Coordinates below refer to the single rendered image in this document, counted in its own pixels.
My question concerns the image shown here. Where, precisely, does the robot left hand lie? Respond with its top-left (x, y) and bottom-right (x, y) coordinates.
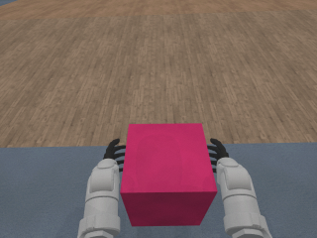
top-left (103, 138), bottom-right (126, 172)

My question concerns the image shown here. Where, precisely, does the robot right hand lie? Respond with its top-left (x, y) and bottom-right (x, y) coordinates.
top-left (207, 138), bottom-right (229, 173)

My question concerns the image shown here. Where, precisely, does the carton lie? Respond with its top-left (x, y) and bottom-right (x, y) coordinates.
top-left (120, 123), bottom-right (218, 227)

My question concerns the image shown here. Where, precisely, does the left robot forearm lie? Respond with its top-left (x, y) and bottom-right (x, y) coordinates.
top-left (77, 159), bottom-right (121, 238)

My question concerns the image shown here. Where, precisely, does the right robot forearm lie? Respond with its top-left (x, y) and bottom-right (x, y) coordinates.
top-left (216, 157), bottom-right (272, 238)

